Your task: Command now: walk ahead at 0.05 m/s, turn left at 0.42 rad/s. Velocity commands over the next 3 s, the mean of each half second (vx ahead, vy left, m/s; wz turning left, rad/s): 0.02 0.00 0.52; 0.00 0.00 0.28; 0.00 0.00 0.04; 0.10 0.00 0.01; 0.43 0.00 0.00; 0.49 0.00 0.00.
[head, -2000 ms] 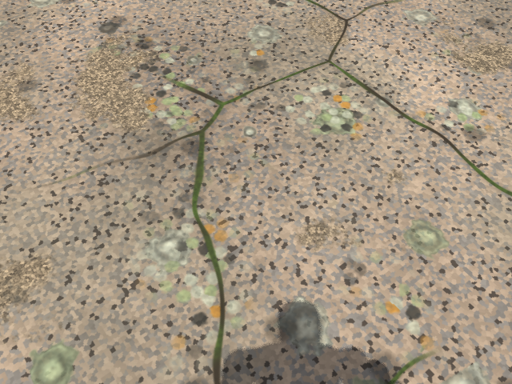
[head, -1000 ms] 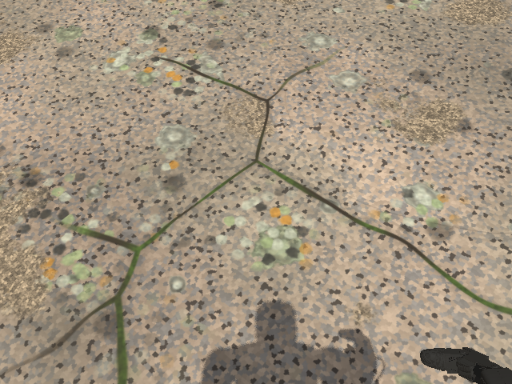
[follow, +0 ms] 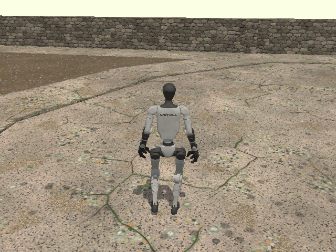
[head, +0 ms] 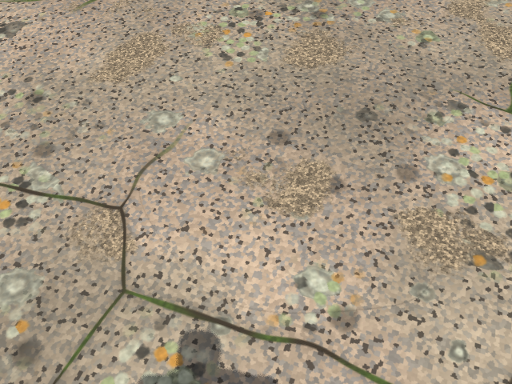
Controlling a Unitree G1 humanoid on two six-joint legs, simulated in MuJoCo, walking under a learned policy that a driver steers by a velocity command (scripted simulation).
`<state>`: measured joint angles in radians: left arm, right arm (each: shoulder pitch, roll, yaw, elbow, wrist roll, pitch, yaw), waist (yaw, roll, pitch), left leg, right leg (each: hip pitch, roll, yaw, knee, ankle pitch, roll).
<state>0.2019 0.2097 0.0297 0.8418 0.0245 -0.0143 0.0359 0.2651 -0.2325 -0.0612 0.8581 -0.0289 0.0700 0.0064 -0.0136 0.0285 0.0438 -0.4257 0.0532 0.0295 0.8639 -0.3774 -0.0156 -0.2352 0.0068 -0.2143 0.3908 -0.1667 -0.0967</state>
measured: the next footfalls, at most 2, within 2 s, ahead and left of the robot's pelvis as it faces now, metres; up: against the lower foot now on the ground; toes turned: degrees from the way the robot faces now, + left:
left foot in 0.16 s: +0.02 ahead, +0.12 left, +0.00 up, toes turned +10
right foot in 0.64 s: +0.08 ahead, -0.07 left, +0.00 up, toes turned +25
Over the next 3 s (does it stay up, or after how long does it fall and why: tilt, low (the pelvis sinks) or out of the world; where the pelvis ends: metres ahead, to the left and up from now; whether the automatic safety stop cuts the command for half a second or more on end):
stays up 0.52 0.19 -0.01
